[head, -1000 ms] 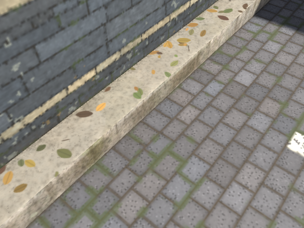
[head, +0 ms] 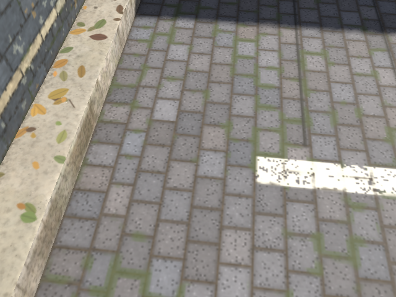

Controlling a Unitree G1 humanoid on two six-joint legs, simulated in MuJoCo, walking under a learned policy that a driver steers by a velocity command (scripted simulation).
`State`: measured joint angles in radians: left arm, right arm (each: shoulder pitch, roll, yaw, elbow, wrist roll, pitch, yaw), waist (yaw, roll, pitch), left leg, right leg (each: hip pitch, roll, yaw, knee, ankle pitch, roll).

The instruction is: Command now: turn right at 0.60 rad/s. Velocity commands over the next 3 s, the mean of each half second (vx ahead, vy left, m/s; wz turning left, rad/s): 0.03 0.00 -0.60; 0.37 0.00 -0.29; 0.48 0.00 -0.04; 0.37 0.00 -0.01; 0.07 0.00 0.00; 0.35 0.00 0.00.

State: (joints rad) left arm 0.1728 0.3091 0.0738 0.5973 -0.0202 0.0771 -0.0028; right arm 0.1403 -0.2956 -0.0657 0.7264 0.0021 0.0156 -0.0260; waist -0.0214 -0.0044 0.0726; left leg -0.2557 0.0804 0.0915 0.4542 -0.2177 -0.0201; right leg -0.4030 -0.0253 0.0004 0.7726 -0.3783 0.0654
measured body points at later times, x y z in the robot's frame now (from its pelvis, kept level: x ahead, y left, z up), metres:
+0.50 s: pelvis +0.01 -0.02 +0.00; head +0.04 -0.04 +0.45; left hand +0.25 +0.21 -0.08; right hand +0.10 -0.34 -0.10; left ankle +0.05 +0.10 -0.73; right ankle +0.00 -0.13 -0.74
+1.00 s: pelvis +0.15 -0.13 -0.02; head +0.18 -0.15 +0.43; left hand +0.46 -0.01 -0.08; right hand +0.00 -0.38 -0.14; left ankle +0.06 +0.09 -0.71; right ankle +0.17 -0.25 -0.74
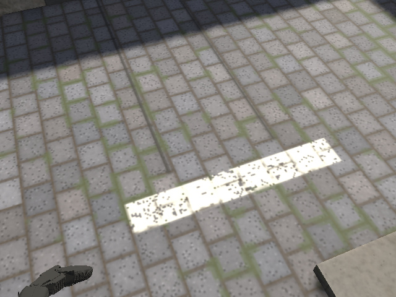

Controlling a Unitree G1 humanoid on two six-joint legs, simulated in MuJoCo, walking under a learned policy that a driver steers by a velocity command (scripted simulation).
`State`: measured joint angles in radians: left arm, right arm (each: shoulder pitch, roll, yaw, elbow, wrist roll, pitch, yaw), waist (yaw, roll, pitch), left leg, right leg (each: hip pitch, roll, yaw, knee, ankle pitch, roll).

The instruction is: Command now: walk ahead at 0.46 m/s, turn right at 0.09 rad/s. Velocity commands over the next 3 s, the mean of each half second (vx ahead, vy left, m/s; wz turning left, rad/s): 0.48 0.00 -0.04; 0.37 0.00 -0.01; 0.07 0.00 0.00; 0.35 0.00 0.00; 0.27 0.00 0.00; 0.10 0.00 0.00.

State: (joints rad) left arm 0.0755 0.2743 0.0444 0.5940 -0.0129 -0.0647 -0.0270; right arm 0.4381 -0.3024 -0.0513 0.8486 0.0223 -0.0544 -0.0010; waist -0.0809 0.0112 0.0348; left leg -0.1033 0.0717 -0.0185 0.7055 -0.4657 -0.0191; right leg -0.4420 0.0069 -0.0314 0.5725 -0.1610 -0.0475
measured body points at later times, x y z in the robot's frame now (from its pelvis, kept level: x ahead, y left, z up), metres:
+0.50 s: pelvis +0.28 +0.02 -0.01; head +0.32 +0.03 +0.44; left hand +0.27 +0.31 -0.13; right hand +0.51 -0.21 -0.08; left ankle +0.41 +0.12 -0.73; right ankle +0.08 -0.11 -0.71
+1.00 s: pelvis +0.53 +0.00 +0.00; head +0.56 -0.01 +0.45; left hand +0.73 +0.24 -0.08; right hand +0.58 -0.28 -0.13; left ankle +0.41 +0.12 -0.71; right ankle +0.66 -0.10 -0.72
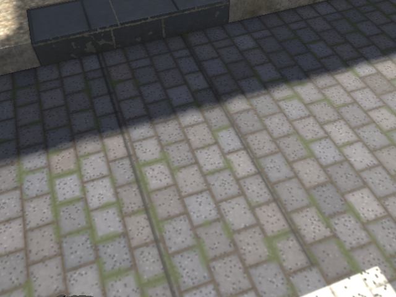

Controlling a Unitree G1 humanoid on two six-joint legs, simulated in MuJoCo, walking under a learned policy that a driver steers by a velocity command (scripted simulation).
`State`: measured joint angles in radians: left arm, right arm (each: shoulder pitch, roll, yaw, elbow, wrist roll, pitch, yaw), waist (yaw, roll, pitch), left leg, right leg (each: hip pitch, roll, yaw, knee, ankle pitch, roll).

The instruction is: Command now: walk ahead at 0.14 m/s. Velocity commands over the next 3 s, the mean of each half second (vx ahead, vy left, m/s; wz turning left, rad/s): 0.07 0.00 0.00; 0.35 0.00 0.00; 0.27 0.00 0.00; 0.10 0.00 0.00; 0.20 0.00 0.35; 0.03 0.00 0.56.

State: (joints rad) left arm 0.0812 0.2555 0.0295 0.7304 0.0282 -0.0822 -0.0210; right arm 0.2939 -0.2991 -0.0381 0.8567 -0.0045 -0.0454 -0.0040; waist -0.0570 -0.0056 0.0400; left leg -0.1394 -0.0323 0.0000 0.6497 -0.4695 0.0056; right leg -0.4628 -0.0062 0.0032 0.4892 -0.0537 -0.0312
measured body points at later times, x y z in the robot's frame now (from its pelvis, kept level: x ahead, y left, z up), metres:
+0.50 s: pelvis +0.08 +0.01 +0.01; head +0.09 +0.02 +0.46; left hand +0.19 +0.27 -0.13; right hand +0.15 -0.25 -0.13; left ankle +0.06 +0.14 -0.73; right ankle +0.13 -0.10 -0.73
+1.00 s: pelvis +0.26 +0.01 +0.01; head +0.29 +0.01 +0.46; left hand +0.19 +0.27 -0.13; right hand +0.48 -0.22 -0.08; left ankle +0.43 +0.16 -0.69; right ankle +0.14 -0.10 -0.73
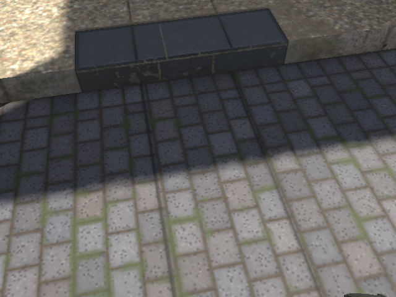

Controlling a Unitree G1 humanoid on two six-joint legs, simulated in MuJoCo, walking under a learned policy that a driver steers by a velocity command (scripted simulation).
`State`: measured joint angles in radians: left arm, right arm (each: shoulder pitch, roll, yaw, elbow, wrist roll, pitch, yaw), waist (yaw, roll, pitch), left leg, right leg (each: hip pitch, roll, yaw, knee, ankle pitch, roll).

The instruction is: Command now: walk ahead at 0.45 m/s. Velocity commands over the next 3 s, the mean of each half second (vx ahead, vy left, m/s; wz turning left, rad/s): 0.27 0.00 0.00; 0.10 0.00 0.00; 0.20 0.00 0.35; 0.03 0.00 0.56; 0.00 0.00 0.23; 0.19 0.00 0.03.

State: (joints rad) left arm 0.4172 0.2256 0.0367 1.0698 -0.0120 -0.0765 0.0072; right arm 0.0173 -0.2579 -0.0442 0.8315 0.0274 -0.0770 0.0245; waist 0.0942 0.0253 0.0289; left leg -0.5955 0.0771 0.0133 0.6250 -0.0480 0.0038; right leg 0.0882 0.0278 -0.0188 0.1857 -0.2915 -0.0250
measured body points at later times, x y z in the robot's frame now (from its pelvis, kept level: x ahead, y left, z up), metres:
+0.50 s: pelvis +0.20 +0.06 +0.00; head +0.22 +0.06 +0.45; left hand +0.33 +0.32 -0.13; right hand +0.27 -0.20 -0.14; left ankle +0.21 +0.14 -0.74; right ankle +0.28 -0.09 -0.72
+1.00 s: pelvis +0.28 +0.03 -0.01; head +0.28 +0.02 +0.44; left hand +0.36 +0.29 -0.15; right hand +0.31 -0.24 -0.16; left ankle +0.21 +0.14 -0.74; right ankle +0.28 -0.08 -0.73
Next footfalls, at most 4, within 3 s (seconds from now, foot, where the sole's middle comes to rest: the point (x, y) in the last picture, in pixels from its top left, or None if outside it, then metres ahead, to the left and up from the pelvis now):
0.12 left None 0.25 0.14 -0.78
0.54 right None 0.36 -0.09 -0.78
1.52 left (184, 281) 0.52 0.14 -0.78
2.02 right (245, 265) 0.60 -0.06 -0.78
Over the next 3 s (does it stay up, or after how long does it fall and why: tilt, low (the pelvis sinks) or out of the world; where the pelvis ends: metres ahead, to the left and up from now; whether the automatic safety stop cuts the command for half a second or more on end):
stays up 0.57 0.04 0.00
